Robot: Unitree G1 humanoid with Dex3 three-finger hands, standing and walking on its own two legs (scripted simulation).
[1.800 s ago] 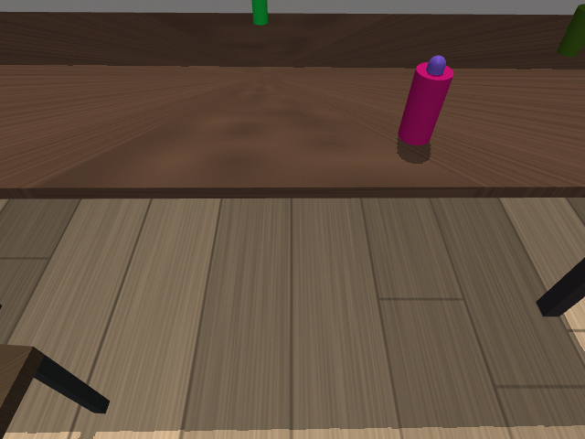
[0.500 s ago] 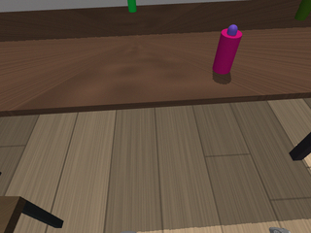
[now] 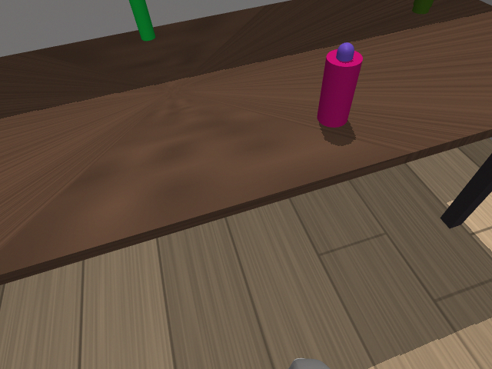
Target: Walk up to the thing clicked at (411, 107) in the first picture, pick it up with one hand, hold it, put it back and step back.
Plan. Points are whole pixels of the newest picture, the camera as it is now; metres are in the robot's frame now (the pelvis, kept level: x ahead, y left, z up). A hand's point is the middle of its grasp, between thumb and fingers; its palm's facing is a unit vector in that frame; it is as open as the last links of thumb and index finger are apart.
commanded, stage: walk up
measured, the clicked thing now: (338, 84) +0.65 -0.25 +0.08
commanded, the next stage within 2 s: stand in 1.92 s
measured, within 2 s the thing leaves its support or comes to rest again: neither
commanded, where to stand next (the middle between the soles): +0.12 +0.03 m, yaw -10 degrees
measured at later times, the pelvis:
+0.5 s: pelvis +0.07 +0.06 -0.01, yaw -9 degrees
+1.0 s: pelvis +0.05 +0.05 -0.01, yaw -12 degrees
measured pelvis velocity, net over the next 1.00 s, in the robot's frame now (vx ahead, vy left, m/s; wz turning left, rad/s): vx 0.05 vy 0.05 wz -0.21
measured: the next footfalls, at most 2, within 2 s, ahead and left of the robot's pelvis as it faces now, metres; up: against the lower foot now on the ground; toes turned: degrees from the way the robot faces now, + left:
right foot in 0.02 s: +0.12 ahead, -0.10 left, +0.00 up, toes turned -2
left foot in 0.34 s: +0.14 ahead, +0.18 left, +0.00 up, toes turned -11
